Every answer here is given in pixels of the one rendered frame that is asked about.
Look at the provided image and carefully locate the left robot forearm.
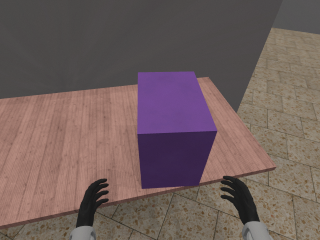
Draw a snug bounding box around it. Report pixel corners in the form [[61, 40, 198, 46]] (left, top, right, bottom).
[[69, 226, 96, 240]]

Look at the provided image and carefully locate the right robot forearm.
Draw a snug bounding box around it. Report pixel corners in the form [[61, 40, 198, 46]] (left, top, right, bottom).
[[241, 221, 274, 240]]

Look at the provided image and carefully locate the robot right hand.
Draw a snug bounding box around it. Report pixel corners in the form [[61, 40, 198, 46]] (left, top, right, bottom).
[[220, 176, 260, 225]]

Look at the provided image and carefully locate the carton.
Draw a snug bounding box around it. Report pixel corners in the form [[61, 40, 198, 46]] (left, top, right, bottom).
[[137, 71, 218, 189]]

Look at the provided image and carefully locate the robot left hand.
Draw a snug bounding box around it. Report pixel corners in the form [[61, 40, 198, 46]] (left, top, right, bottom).
[[76, 178, 109, 228]]

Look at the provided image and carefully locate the table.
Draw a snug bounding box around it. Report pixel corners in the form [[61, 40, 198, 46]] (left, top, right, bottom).
[[0, 77, 277, 230]]

